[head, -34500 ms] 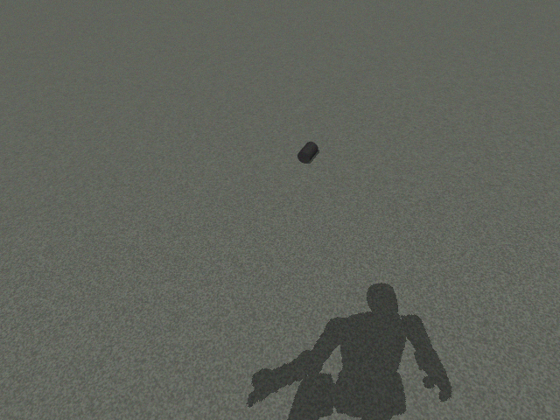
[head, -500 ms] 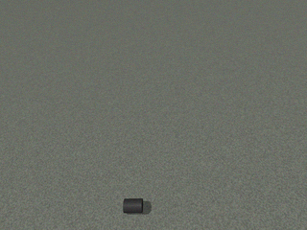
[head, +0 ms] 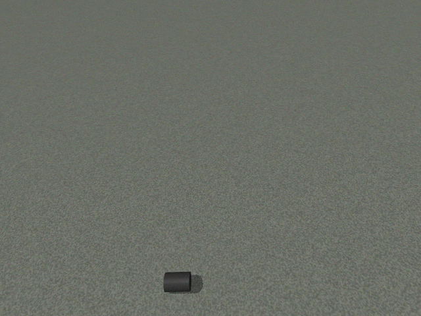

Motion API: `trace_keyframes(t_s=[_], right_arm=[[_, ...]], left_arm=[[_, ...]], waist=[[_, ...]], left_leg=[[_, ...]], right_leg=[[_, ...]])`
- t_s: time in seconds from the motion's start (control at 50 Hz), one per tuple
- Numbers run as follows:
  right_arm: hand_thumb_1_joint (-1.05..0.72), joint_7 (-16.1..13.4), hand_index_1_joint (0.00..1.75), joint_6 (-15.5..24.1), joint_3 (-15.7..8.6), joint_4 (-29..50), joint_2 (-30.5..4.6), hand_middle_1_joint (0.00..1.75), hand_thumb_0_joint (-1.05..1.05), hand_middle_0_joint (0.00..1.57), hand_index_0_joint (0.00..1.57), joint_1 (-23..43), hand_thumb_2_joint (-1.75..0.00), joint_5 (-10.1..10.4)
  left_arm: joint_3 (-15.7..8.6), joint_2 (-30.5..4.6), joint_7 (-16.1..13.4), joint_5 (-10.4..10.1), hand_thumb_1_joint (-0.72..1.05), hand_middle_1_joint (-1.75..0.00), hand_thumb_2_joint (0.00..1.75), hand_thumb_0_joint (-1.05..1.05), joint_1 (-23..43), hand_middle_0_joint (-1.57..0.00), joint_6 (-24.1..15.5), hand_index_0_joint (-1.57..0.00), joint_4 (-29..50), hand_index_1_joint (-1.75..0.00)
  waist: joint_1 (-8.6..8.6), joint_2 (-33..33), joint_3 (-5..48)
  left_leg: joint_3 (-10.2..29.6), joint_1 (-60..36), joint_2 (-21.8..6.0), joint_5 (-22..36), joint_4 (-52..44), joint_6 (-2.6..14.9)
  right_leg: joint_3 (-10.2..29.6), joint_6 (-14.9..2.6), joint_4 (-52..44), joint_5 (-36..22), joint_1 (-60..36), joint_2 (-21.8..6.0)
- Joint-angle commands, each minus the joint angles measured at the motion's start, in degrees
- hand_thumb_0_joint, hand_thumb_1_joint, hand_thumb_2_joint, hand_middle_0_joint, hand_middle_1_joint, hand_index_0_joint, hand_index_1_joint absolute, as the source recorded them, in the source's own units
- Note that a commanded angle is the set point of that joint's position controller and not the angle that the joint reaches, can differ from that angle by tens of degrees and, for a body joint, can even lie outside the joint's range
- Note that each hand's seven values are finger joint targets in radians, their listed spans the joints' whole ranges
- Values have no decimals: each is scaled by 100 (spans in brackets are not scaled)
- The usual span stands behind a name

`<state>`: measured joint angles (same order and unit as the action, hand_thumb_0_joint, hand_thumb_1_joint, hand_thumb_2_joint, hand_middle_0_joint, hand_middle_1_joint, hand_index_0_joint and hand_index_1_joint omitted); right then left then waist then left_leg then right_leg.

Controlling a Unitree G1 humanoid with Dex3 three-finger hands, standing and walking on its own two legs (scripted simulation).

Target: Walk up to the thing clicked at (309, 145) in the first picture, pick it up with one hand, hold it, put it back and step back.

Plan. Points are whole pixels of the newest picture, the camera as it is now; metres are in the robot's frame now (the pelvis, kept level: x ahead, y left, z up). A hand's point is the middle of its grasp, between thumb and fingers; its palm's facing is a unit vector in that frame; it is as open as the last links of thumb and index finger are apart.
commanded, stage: stand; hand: left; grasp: from above
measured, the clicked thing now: (177, 281) +0.47 +0.22 -0.74
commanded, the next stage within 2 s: step back in 1.28 s
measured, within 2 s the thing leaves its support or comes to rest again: neither
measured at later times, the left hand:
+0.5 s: hand out of the picture +0.08 +0.25 -0.16, palm faces +0.03 -0.94 -0.35, open 7.3 cm
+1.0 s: hand out of the picture +0.08 +0.25 -0.15, palm faces +0.02 -0.94 -0.35, open 7.3 cm
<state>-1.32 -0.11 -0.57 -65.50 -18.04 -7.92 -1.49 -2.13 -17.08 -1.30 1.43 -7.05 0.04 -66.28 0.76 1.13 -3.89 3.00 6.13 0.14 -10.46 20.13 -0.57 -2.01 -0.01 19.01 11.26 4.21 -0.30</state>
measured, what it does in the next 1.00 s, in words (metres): stands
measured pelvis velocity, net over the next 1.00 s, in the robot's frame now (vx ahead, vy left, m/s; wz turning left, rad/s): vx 0.01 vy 0.00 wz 0.00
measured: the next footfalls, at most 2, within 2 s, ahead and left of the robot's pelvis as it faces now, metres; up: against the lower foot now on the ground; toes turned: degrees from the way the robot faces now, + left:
left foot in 1.60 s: -0.01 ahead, +0.15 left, +0.00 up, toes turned -2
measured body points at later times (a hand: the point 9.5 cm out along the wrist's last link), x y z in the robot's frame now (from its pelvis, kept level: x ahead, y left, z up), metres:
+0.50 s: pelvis +0.01 +0.00 +0.00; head +0.02 -0.01 +0.45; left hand +0.08 +0.29 -0.13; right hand +0.09 -0.29 -0.14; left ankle +0.01 +0.13 -0.75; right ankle -0.01 -0.12 -0.75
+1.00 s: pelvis +0.01 +0.00 +0.00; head +0.02 -0.01 +0.45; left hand +0.08 +0.29 -0.13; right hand +0.09 -0.30 -0.14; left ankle +0.01 +0.13 -0.75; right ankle -0.01 -0.12 -0.75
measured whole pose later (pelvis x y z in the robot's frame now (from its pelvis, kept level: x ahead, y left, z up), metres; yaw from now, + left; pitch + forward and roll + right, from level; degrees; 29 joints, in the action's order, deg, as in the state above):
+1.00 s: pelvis +0.01 +0.00 +0.00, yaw +0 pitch -3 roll +0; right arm -0.8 0.3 0.1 -65.1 -19.1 -6.3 -1.1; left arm -1.9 -18.3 -0.5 1.1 -6.1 -0.3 -65.7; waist 0.5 1.1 -3.2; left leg 2.9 4.9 -0.1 -10.4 18.2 -0.8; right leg -1.9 -0.3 17.6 11.4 3.3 -0.1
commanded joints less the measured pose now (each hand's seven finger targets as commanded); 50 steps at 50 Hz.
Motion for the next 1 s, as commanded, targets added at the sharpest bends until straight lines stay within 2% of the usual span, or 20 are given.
trace_keyframes(t_s=[0.0,0.1,0.14,0.2,0.22,0.24,0.36,0.44,0.48,0.62,0.64,0.7,0.78,0.9,0.98], right_arm=[[-90,-55,30,153,-201,357,-1088,30,0,20,20,291,-90,34],[-90,-54,30,137,-181,319,-1099,30,0,20,20,273,-90,37],[-90,-55,30,142,-200,350,-1121,30,0,20,20,329,-90,39],[-90,-54,30,143,-196,344,-1135,30,0,20,20,338,-90,43],[-90,-46,30,148,-179,335,-1105,30,0,20,20,317,-90,45],[-90,-47,30,148,-201,365,-1158,30,0,20,20,391,-90,42],[-90,-38,30,159,-182,359,-1163,30,0,20,20,412,-90,54],[-90,-29,30,149,-186,367,-1160,30,0,20,20,459,-90,52],[-90,-22,30,145,-186,354,-1162,30,0,20,20,435,-90,52],[-90,-22,30,172,-178,352,-1207,30,0,20,20,416,-90,60],[-90,-26,30,177,-188,363,-1237,30,0,20,20,455,-90,54],[-90,-17,30,176,-177,373,-1188,30,0,20,20,439,-90,55],[-90,-13,30,161,-173,366,-1224,30,0,20,20,419,-90,62],[-90,-2,30,174,-164,387,-1258,30,0,20,20,434,-90,68],[-90,9,30,166,-159,407,-1229,30,0,20,20,450,-90,66]], left_arm=[[-181,-1165,-68,-32,90,-30,90,0,193,-20,-130,-20,282,-30],[-180,-1159,-52,-41,90,-30,90,0,296,-20,-130,-20,278,-30],[-187,-1175,-58,-34,90,-30,90,0,327,-20,-133,-20,285,-30],[-196,-1208,-57,-37,90,-30,90,0,362,-20,-144,-20,305,-30],[-186,-1202,-49,-35,90,-30,90,0,383,-20,-140,-20,303,-30],[-190,-1183,-56,-39,90,-30,90,0,384,-20,-143,-20,314,-30],[-179,-1192,-33,-44,90,-30,90,0,402,-20,-142,-20,330,-30],[-181,-1240,-22,-33,90,-30,90,0,419,-20,-139,-20,312,-30],[-183,-1260,-15,-39,90,-30,90,0,419,-20,-147,-20,320,-30],[-162,-1244,-5,-63,90,-30,90,0,408,-20,-154,-20,351,-30],[-170,-1262,-7,-64,90,-30,90,0,350,-20,-156,-20,361,-30],[-174,-1293,-16,-66,90,-30,90,0,361,-20,-152,-20,354,-30],[-161,-1275,2,-57,90,-30,90,0,328,-20,-154,-20,352,-30],[-157,-1291,10,-71,90,-30,90,0,330,-20,-173,-20,388,-30],[-165,-1336,8,-61,90,-30,90,0,330,-20,-169,-20,381,-30]], waist=[[13,-108,406],[-17,-95,313],[-16,-135,402],[-24,-107,450],[-40,-145,353],[-23,-83,432],[-18,-31,412],[-32,-96,369],[-40,-138,384],[-62,-24,523],[-18,-6,552],[-28,-114,507],[-35,-100,402],[-29,-70,450],[-38,-105,347]], left_leg=[[462,-13,-615,1123,-281,203],[441,81,-615,900,-344,199],[440,14,-638,1127,-313,195],[435,-3,-652,1150,-301,215],[437,49,-631,1101,-360,169],[424,-14,-666,1172,-293,218],[441,47,-673,1100,-364,188],[455,16,-659,914,-401,186],[448,27,-651,871,-406,182],[410,-16,-668,1276,-357,180],[421,-90,-697,1334,-347,205],[428,-125,-694,1367,-360,196],[437,-51,-686,1031,-399,201],[437,-75,-695,1142,-379,207],[447,-29,-679,962,-421,186]], right_leg=[[526,-51,-328,-925,-91,-681],[547,-38,-406,-787,-94,-677],[528,-53,-371,-948,-157,-699],[537,-50,-391,-1052,-207,-713],[528,-36,-386,-947,-152,-690],[523,-50,-377,-1070,-200,-719],[520,-51,-392,-945,-224,-705],[523,-52,-455,-664,-92,-688],[534,-61,-468,-688,-125,-695],[539,-81,-367,-1159,-278,-732],[530,-97,-344,-1205,-272,-738],[495,-89,-342,-1142,-200,-717],[539,-84,-415,-881,-123,-717],[557,-88,-397,-1000,-156,-721],[540,-81,-433,-800,-81,-704]])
